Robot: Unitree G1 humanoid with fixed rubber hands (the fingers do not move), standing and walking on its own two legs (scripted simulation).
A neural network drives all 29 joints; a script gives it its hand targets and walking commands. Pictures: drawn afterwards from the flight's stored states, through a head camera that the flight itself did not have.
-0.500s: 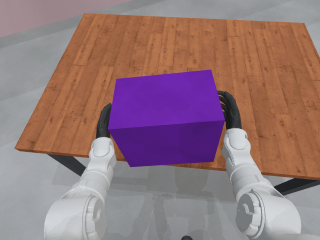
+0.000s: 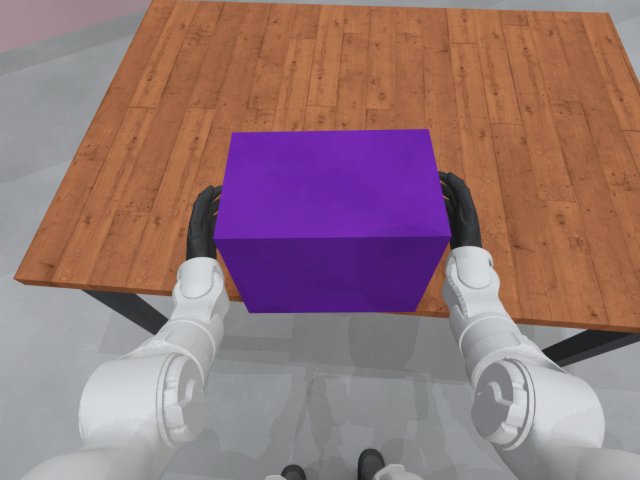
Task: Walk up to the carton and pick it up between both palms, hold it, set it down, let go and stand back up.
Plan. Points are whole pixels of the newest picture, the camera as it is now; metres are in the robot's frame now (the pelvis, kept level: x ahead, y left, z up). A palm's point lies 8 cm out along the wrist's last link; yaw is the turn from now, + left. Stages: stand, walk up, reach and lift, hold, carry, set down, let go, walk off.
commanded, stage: set down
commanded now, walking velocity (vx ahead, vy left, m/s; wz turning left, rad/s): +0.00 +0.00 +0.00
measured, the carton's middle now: (330, 229) +0.44 -0.01 -0.02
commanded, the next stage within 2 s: none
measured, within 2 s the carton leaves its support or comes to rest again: rests again in 0.22 s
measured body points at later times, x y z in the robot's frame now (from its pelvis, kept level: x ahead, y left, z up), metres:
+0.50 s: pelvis -0.01 +0.00 -0.01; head +0.08 +0.00 +0.43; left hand +0.47 +0.19 +0.07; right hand +0.46 -0.23 +0.07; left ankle -0.01 +0.11 -0.72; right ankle +0.02 -0.10 -0.72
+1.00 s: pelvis -0.02 -0.02 +0.00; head +0.08 -0.02 +0.44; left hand +0.48 +0.19 +0.13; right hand +0.46 -0.26 +0.11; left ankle -0.01 +0.11 -0.72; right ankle +0.02 -0.10 -0.72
